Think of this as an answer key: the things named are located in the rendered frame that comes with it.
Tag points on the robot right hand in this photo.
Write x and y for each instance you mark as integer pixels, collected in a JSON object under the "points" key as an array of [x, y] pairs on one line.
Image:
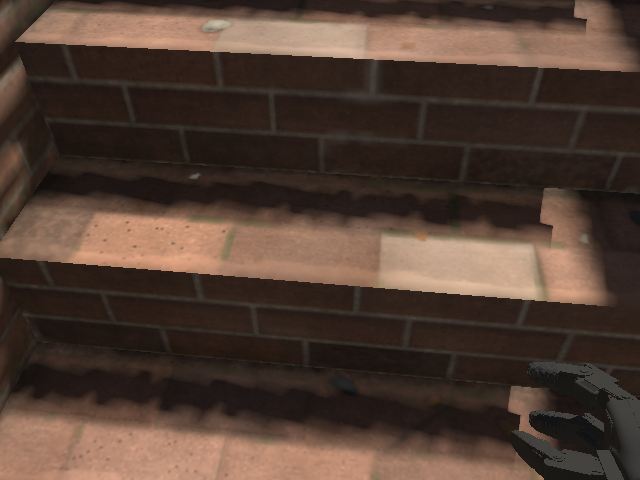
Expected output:
{"points": [[607, 451]]}

